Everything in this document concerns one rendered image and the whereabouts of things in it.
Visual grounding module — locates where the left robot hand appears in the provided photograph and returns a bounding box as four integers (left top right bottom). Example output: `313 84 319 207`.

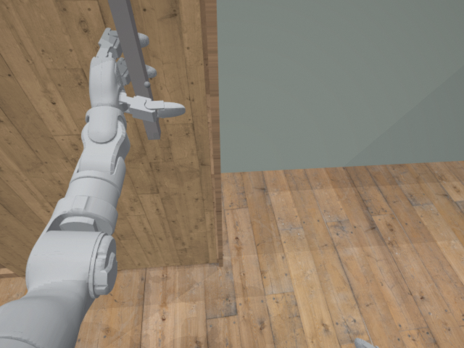
89 28 186 123

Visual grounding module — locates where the robot left upper arm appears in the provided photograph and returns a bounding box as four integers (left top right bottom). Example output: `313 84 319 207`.
0 231 117 348

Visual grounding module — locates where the handle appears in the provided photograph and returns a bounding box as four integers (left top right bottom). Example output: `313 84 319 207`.
108 0 161 140

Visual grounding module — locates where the left robot forearm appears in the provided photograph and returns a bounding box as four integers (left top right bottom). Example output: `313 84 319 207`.
25 106 131 290

